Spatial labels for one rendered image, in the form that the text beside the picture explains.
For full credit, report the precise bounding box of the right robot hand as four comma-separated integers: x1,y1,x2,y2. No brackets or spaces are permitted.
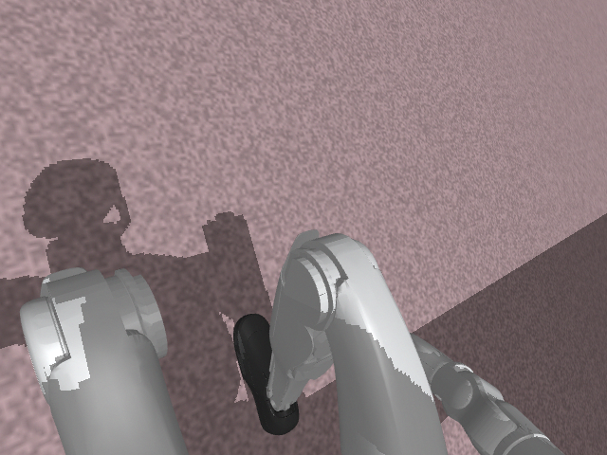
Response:
410,333,454,387

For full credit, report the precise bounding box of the right robot foot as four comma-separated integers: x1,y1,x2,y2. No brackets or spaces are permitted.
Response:
233,314,299,435

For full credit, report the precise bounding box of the right robot arm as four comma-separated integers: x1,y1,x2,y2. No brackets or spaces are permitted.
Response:
431,362,564,455

